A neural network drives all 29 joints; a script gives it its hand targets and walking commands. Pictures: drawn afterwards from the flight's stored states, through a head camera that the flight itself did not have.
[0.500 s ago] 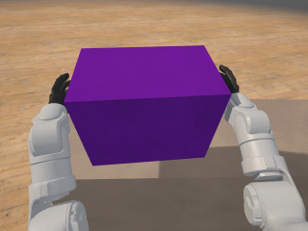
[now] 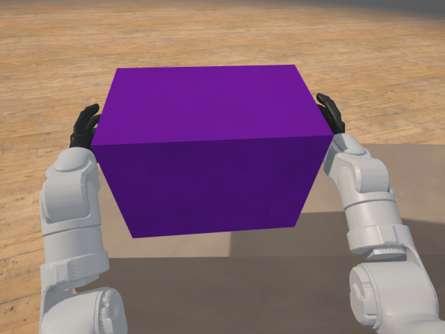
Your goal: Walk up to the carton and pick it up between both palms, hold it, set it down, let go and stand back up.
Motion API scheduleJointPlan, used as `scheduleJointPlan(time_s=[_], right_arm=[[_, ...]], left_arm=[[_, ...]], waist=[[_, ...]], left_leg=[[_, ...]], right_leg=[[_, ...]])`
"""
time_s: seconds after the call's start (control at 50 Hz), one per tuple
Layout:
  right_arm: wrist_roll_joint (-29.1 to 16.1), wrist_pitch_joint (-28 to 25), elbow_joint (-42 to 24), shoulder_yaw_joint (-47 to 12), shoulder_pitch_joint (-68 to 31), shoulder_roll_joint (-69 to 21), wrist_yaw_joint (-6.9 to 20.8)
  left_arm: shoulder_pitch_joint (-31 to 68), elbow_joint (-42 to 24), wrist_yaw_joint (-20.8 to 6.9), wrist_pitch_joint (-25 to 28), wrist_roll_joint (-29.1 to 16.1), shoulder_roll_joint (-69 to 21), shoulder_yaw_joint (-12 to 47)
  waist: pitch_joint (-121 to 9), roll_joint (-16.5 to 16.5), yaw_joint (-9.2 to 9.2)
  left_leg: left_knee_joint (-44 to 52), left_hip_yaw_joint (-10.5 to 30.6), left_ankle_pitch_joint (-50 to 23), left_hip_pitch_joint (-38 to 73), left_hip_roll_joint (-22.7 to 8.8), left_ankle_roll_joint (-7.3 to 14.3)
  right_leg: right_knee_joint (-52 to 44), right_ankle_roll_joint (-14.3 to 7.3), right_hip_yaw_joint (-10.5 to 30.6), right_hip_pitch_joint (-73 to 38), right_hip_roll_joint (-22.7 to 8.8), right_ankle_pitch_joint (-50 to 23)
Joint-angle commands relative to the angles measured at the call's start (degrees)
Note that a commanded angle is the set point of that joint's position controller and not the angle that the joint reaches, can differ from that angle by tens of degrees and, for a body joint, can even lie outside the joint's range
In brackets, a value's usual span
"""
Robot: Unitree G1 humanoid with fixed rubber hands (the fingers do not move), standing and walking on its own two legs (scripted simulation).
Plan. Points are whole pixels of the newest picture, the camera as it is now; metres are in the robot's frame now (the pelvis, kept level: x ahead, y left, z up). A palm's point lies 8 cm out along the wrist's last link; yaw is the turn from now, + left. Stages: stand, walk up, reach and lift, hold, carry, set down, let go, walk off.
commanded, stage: hold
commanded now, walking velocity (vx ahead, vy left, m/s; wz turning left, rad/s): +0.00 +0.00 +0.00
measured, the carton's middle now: (212, 153) +0.39 +0.00 +0.18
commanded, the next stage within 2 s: none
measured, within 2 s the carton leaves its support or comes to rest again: neither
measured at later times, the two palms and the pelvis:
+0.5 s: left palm (85, 161) +0.34 +0.21 +0.21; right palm (330, 139) +0.35 -0.20 +0.23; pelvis +0.00 +0.00 +0.00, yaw +0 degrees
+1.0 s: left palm (86, 156) +0.35 +0.20 +0.21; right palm (332, 135) +0.36 -0.20 +0.24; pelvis +0.00 +0.00 +0.00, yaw +0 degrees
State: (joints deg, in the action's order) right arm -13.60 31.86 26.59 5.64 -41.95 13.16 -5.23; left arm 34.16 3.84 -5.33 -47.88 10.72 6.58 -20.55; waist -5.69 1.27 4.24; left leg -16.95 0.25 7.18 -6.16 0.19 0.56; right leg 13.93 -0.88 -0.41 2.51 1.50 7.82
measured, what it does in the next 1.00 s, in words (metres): stands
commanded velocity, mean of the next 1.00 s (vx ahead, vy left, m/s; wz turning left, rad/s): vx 0.00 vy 0.00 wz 0.00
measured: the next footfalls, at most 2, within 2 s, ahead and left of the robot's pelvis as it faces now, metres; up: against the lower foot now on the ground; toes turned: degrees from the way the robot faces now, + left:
none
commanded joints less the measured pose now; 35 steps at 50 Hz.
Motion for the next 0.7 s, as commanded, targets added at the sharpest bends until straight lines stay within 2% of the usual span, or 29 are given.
scheduleJointPlan(time_s=[0.0,0.12,0.14,0.16,0.18,0.2,0.22,0.26,0.3,0.32,0.34,0.36,0.4,0.42,0.44,0.48,0.5,0.52,0.54,0.64,0.68], right_arm=[[-8.0,-3.5,-18.8,-16.5,-41.4,-23.6,9.8],[-8.0,-3.6,-18.4,-16.4,-41.5,-23.4,10.0],[-6.6,-3.2,-20.8,-16.8,-41.5,-23.8,9.4],[-6.6,-3.0,-20.8,-16.7,-41.4,-24.8,8.9],[-6.5,-2.9,-20.8,-16.9,-41.9,-24.9,8.8],[-6.6,-2.9,-20.5,-17.3,-42.6,-26.0,8.8],[-6.9,-3.2,-21.5,-17.3,-43.0,-25.7,8.9],[-7.8,-3.2,-22.0,-17.5,-40.8,-24.6,9.1],[-8.0,-3.0,-21.8,-17.4,-38.7,-23.8,9.2],[-7.9,-3.1,-23.2,-16.9,-38.5,-23.5,9.3],[-7.7,-2.8,-21.1,-16.4,-36.8,-22.9,9.3],[-7.4,-2.7,-20.1,-16.2,-37.2,-22.0,9.6],[-6.5,-3.0,-18.3,-15.1,-38.1,-22.2,9.9],[-6.0,-3.0,-17.9,-15.0,-39.1,-22.6,10.1],[-5.8,-3.2,-17.6,-15.1,-39.5,-23.4,10.5],[-5.5,-4.2,-20.9,-15.7,-42.6,-25.2,10.6],[-6.4,-4.4,-22.1,-17.0,-43.0,-26.1,10.5],[-7.1,-4.3,-21.9,-17.5,-42.2,-26.3,10.5],[-7.2,-4.0,-20.8,-18.0,-42.2,-26.2,10.4],[-4.6,-3.7,-15.3,-14.9,-40.8,-24.5,10.0],[-5.0,-3.9,-15.4,-14.7,-43.0,-25.4,10.2]], left_arm=[[41.8,-10.3,-8.2,4.6,-11.4,-18.8,23.5],[41.9,-10.3,-8.0,4.6,-11.4,-18.9,23.7],[37.5,-5.2,-8.6,4.1,-10.3,-18.6,22.1],[39.2,-8.0,-9.0,4.8,-10.6,-19.1,22.8],[39.7,-7.9,-9.1,4.7,-10.6,-19.2,23.0],[41.8,-8.5,-9.2,5.3,-10.6,-19.2,22.6],[40.6,-7.6,-9.1,5.1,-10.8,-20.0,23.4],[41.0,-11.9,-8.4,5.3,-11.4,-20.6,25.1],[40.1,-13.2,-7.9,5.3,-11.2,-19.9,25.2],[40.2,-14.6,-7.8,5.3,-12.2,-20.5,26.5],[40.0,-14.5,-7.7,5.2,-11.5,-19.9,26.3],[39.0,-13.2,-7.8,4.8,-11.0,-19.4,25.2],[39.7,-11.3,-8.0,4.5,-10.1,-19.6,24.8],[39.2,-8.6,-8.2,4.2,-9.7,-19.5,24.0],[40.0,-9.1,-8.2,4.4,-9.6,-19.9,23.7],[41.3,-9.1,-8.0,4.9,-10.9,-20.6,25.0],[41.5,-11.3,-7.7,5.6,-11.4,-20.3,24.9],[43.2,-14.4,-7.2,6.5,-12.3,-19.9,26.1],[43.5,-13.2,-7.0,6.6,-12.3,-18.7,24.8],[40.7,-5.1,-8.0,5.1,-10.5,-19.1,23.5],[44.1,-7.0,-8.4,5.5,-11.0,-20.8,24.3]], waist=[[-20.1,-2.5,0.13],[-20.2,-2.7,0.12],[-19.3,0.6,-0.35],[-20.5,0.6,0.08],[-19.9,0.5,0.14],[-19.9,0.6,-0.46],[-20.1,-0.4,-0.21],[-22.6,-4.1,0.52],[-22.8,-4.4,0.85],[-23.6,-4.0,1.77],[-21.2,-4.9,2.07],[-20.0,-3.9,1.54],[-16.0,-4.3,1.5],[-14.9,-3.6,0.82],[-15.5,-3.3,0.17],[-20.7,-3.6,-0.19],[-22.8,-3.4,-1.28],[-24.3,-3.4,-0.58],[-24.4,-2.0,-1.25],[-16.0,-2.2,0.14],[-17.7,-2.1,0.53]], left_leg=[[0.5,-0.8,-10.5,7.0,1.2,-2.0],[0.5,-0.8,-10.4,7.2,1.1,-2.0],[0.8,-1.4,-10.1,6.6,1.6,-0.6],[0.8,-1.2,-10.3,5.9,1.7,-0.7],[1.1,-1.1,-9.8,5.2,1.8,-0.7],[1.4,-1.2,-9.3,4.8,1.9,-0.6],[1.2,-1.0,-10.1,4.9,1.8,-0.8],[0.3,-0.7,-13.4,7.4,1.5,-2.3],[-0.2,-0.8,-15.1,8.9,1.6,-2.8],[-0.4,-0.4,-15.6,9.1,1.3,-3.0],[-0.3,-0.4,-15.4,9.5,1.2,-3.3],[0.1,-0.5,-14.1,9.0,0.9,-3.1],[1.4,-0.7,-10.2,6.7,0.7,-2.7],[2.0,-1.0,-7.6,5.2,0.7,-2.2],[2.9,-0.9,-5.8,4.2,0.6,-1.8],[2.0,-1.0,-6.1,4.1,1.3,-1.7],[1.0,-1.1,-9.8,6.0,1.6,-1.7],[0.3,-0.8,-12.6,8.0,1.5,-1.9],[0.1,-0.9,-13.0,7.8,1.8,-1.6],[2.4,-1.4,-4.7,4.9,1.2,-1.0],[3.0,-1.0,-3.6,4.8,0.8,-1.2]], right_leg=[[-0.2,0.8,-0.2,-4.0,0.9,-11.6],[-0.3,0.7,-0.2,-3.7,0.9,-11.3],[-1.4,1.1,0.0,-4.8,0.4,-13.0],[-0.6,1.4,0.1,-6.0,0.4,-14.4],[-0.5,1.3,0.1,-6.0,0.3,-14.5],[-0.6,1.5,0.2,-5.6,0.2,-13.8],[-0.5,1.2,0.1,-5.9,0.4,-14.3],[0.3,0.5,-0.6,-5.7,1.0,-14.6],[0.1,0.4,-0.6,-5.0,1.1,-15.3],[0.2,0.3,-0.9,-4.6,1.6,-15.5],[-0.1,0.1,-0.7,-3.7,1.2,-15.6],[-0.2,0.0,-0.9,-3.5,1.3,-14.0],[-0.8,-0.1,-0.7,-2.3,0.8,-10.5],[-1.1,-0.2,-0.4,-2.5,0.7,-8.2],[-0.9,-0.3,-0.5,-2.6,0.8,-6.0],[-0.5,0.2,-0.2,-3.3,0.2,-7.1],[0.0,0.7,-0.4,-4.4,0.3,-10.6],[0.4,0.9,-0.8,-4.3,0.8,-12.6],[0.1,1.1,-0.8,-4.5,0.9,-13.0],[-1.4,0.5,0.1,-1.2,-0.2,-6.6],[-1.2,0.5,-0.4,-1.0,0.2,-5.1]])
